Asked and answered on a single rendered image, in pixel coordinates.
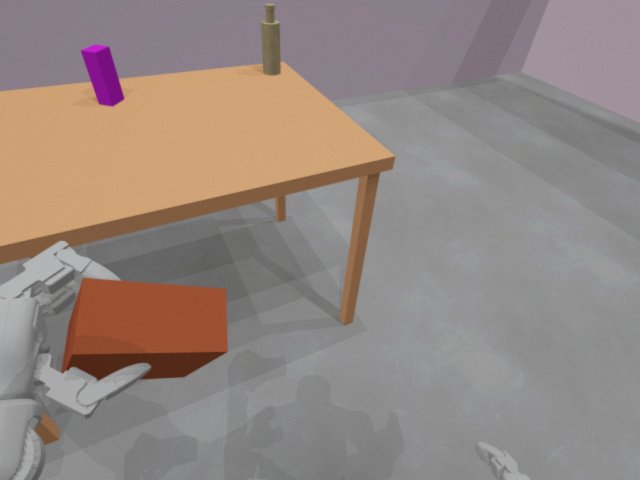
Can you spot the sponge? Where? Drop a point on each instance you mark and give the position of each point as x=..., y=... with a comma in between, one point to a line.
x=174, y=328

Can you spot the robot left forearm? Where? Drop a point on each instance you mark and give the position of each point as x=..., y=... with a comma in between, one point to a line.
x=22, y=451

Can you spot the table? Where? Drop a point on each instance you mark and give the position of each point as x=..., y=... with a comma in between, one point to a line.
x=179, y=146

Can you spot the robot left hand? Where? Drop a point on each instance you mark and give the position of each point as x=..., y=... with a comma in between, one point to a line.
x=51, y=282

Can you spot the robot right hand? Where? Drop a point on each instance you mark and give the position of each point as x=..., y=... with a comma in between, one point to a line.
x=502, y=465

